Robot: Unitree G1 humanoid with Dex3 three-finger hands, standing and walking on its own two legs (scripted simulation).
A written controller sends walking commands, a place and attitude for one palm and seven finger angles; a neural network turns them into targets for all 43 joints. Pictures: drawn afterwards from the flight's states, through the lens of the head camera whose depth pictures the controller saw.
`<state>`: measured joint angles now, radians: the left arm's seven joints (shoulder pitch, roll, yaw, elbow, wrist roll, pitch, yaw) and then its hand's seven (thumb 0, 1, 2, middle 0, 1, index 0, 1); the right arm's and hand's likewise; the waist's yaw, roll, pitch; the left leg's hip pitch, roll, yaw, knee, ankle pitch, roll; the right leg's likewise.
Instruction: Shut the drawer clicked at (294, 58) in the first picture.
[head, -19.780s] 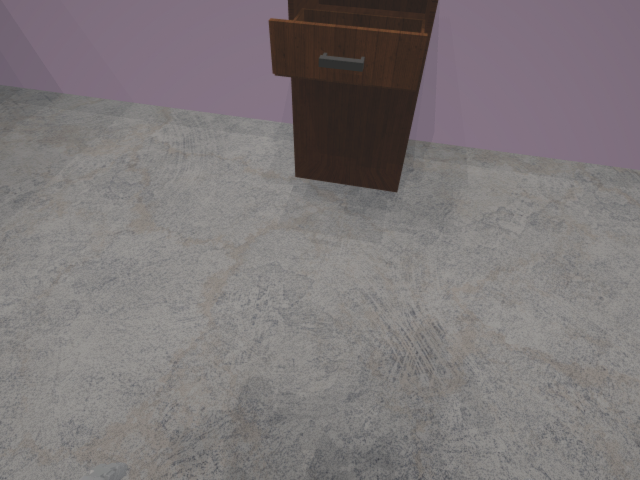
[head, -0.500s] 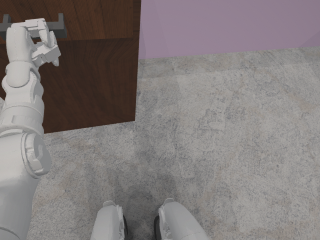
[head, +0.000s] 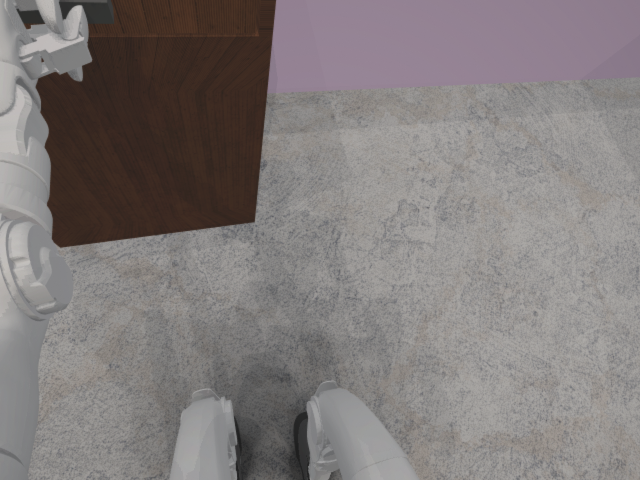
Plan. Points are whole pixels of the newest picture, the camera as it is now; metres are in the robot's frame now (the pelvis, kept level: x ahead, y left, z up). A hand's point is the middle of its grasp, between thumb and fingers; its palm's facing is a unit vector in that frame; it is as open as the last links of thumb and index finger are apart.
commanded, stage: pull the fist back off the drawer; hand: left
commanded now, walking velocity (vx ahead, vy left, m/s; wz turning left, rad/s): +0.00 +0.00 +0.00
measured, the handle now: out of the picture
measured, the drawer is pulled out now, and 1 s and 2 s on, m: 0.00 0.00 0.00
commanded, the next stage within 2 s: draw the hand back to the body in 0.76 s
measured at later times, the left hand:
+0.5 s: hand (71, 39) +0.59 +0.18 +0.09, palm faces +0.06 -1.00 -0.04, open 3.1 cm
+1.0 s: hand (77, 51) +0.57 +0.17 +0.10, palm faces +0.09 -1.00 -0.04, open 3.0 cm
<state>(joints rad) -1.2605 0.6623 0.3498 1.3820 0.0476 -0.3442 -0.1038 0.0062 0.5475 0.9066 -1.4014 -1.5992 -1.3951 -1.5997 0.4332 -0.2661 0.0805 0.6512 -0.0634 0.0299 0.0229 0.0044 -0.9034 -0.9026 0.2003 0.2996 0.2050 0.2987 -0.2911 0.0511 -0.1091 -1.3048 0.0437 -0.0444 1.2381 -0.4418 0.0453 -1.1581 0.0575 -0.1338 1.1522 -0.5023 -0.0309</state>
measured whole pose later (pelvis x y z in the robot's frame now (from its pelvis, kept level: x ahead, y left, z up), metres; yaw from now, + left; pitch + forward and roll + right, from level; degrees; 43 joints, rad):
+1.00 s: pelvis +0.04 +0.00 +0.03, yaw -1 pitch +25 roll -4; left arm -0.86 0.47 0.42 1.00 -0.05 -0.34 -0.10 -0.01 0.82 0.88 -1.40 -1.60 -1.39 -1.60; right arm 0.42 -0.26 0.02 0.58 -0.02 0.11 0.06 0.01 -0.91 -0.90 0.20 0.30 0.20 0.30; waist -0.20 0.05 -0.12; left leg -1.08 0.06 0.03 1.11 -0.47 0.04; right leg -0.98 0.07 -0.06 1.05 -0.52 -0.03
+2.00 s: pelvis +0.06 -0.01 +0.12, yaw +3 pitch -3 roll +0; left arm 0.45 0.33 0.24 -0.37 -0.09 -0.05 0.08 0.02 0.89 0.90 -1.40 -1.60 -1.40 -1.60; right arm 0.19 -0.24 0.04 0.59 0.01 0.00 -0.06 0.02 -0.90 -0.90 0.20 0.30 0.20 0.30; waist 0.04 0.07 0.00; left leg -0.13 -0.02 0.03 0.42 -0.23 0.03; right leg -0.03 0.02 -0.04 0.38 -0.28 -0.02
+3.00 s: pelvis -0.01 +0.01 +0.11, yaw +3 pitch +1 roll -2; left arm 0.64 0.41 0.36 -0.56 -0.05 -0.21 0.11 0.02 0.89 0.90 -1.41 -1.60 -1.40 -1.60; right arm 0.18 -0.23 -0.01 0.52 0.01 0.03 -0.07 0.02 -0.90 -0.90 0.20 0.30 0.20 0.30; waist -0.01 0.03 0.03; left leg -0.35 -0.02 0.03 0.47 -0.14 0.07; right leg -0.26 0.01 -0.04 0.45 -0.21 0.00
